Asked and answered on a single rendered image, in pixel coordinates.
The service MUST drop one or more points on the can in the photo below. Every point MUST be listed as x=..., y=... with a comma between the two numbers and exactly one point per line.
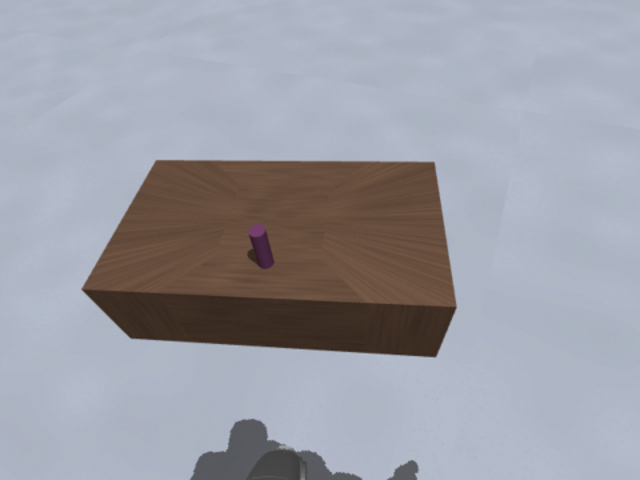
x=261, y=246

